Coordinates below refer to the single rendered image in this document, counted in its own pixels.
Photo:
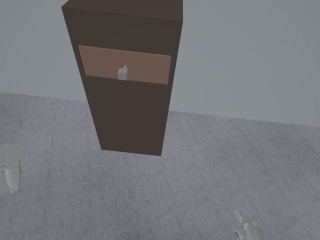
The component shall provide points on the robot right hand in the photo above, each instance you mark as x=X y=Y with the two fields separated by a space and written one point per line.
x=251 y=232

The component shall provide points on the cabinet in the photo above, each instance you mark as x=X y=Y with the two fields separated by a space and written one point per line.
x=129 y=116

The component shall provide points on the drawer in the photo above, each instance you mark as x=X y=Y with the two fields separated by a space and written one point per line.
x=142 y=67

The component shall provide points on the handle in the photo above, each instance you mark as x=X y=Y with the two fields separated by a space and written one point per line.
x=123 y=73

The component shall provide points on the robot left hand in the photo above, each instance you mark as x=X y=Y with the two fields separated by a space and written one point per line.
x=10 y=170

